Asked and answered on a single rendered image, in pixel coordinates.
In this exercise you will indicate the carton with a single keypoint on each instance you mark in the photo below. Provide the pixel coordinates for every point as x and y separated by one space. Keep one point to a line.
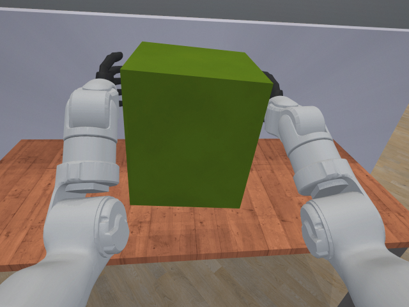
192 119

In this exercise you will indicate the right robot forearm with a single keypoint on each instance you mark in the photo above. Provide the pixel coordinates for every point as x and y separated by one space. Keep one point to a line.
319 169

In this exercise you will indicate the left robot forearm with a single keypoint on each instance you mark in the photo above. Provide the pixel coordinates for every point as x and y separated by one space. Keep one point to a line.
90 137

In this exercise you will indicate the robot left hand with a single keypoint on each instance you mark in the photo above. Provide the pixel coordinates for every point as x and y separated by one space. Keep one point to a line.
106 71

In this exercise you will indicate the table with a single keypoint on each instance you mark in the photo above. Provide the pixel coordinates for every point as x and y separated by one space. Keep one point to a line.
267 223

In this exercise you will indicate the robot right hand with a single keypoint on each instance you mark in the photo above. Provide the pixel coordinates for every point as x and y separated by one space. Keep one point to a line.
276 89

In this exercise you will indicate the right robot upper arm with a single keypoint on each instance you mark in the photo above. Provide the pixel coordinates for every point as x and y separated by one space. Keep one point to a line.
346 230

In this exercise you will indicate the left robot upper arm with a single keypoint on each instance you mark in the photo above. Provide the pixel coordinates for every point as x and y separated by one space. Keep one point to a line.
81 235

